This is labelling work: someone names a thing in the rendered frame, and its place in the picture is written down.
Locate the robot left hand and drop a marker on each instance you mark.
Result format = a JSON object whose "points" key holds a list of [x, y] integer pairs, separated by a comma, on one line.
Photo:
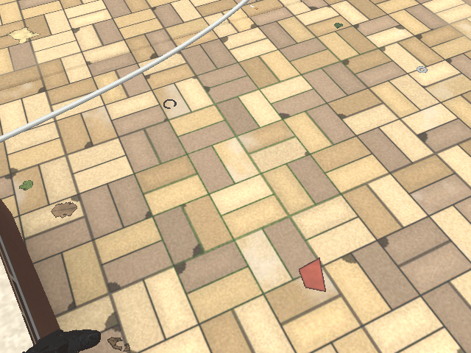
{"points": [[66, 342]]}

